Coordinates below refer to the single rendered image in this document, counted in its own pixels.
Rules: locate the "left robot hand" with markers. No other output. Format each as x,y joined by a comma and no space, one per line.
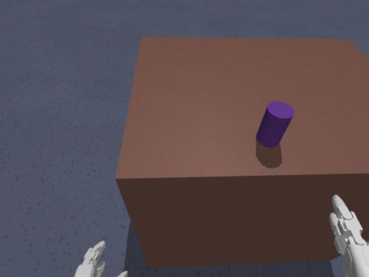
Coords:
91,258

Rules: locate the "right robot hand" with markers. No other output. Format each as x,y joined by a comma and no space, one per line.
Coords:
348,240

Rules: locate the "can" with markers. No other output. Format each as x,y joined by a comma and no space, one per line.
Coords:
274,123

